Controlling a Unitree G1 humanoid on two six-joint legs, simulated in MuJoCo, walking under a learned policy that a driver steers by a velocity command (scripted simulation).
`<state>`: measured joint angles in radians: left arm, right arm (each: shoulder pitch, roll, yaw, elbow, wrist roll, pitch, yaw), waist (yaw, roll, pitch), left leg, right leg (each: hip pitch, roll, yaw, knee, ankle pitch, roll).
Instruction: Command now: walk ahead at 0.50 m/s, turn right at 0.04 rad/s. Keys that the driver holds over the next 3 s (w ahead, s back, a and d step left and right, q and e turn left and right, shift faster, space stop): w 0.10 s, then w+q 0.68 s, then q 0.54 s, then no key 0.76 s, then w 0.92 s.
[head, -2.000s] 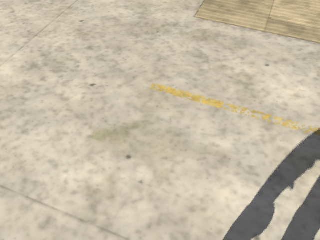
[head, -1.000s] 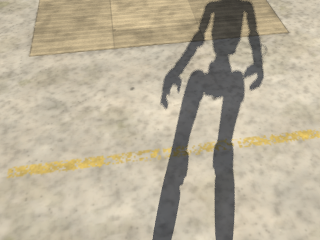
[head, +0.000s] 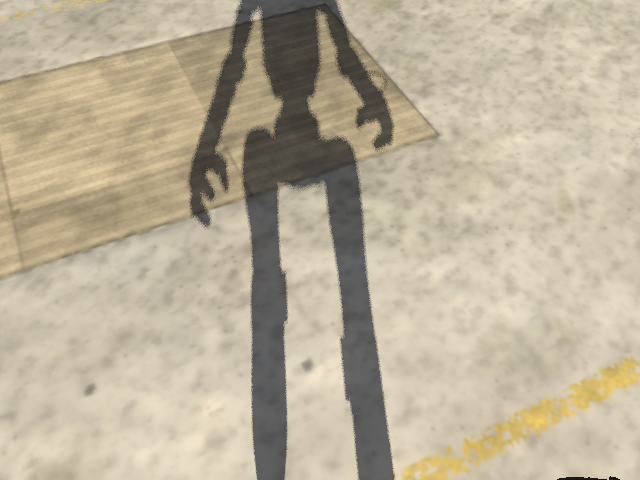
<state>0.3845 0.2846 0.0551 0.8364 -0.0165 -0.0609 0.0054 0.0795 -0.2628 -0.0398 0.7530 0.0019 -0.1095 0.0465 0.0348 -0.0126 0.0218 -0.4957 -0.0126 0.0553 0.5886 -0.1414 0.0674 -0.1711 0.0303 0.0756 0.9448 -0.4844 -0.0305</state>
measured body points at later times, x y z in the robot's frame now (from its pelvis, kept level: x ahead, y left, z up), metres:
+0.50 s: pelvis +0.27 -0.02 +0.00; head +0.31 -0.02 +0.45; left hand +0.47 +0.24 -0.06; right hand +0.31 -0.30 -0.13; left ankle +0.11 +0.09 -0.69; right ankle +0.39 -0.12 -0.72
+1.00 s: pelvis +0.49 +0.08 -0.01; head +0.53 +0.11 +0.44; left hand +0.42 +0.37 -0.13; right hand +0.79 -0.06 -0.08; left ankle +0.56 +0.20 -0.72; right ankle +0.41 -0.13 -0.66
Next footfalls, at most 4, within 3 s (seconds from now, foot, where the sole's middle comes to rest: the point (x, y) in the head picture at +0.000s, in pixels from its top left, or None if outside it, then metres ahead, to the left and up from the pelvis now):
0.46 right None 0.43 -0.12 -0.76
0.96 left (237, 410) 0.59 0.22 -0.76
1.46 right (319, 354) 0.73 0.05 -0.76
1.76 left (233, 446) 0.51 0.21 -0.76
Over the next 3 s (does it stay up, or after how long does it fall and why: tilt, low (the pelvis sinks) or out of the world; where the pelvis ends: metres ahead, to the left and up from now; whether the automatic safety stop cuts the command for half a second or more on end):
stays up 0.83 0.39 0.02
